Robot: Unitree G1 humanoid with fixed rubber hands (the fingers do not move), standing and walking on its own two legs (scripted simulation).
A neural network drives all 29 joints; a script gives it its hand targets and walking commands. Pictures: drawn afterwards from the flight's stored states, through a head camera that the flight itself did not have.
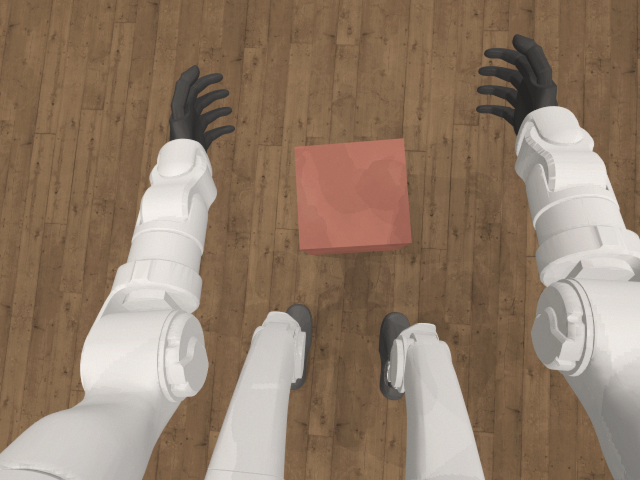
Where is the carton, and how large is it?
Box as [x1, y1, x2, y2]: [294, 138, 411, 254]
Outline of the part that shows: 403,138 294,147 300,249 310,254 396,249 411,242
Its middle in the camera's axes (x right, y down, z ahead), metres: +0.07 -0.08 +0.86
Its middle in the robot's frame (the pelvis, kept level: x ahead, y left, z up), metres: +0.48 +0.01 -0.51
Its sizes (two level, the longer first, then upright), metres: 0.210 0.200 0.250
